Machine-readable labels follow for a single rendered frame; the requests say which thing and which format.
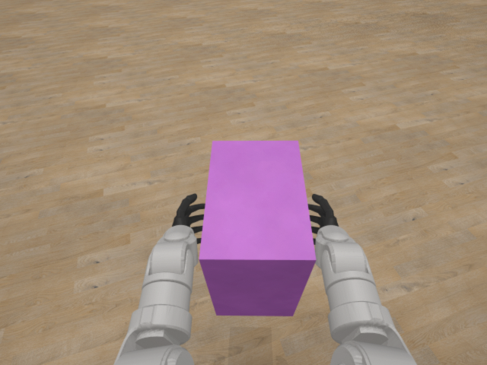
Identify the robot left upper arm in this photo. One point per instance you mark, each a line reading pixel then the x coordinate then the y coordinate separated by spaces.
pixel 163 355

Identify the robot left forearm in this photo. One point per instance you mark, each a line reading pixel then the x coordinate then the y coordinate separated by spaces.
pixel 163 317

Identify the carton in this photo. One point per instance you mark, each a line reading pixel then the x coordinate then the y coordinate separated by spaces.
pixel 257 248

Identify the robot right upper arm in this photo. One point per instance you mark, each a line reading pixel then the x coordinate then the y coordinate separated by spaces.
pixel 362 353

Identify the robot right hand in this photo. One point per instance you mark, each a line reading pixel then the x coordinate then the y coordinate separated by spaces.
pixel 324 210

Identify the robot left hand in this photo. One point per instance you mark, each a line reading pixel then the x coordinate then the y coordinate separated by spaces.
pixel 184 211

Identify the robot right forearm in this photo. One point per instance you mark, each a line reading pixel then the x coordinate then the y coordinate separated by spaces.
pixel 356 313

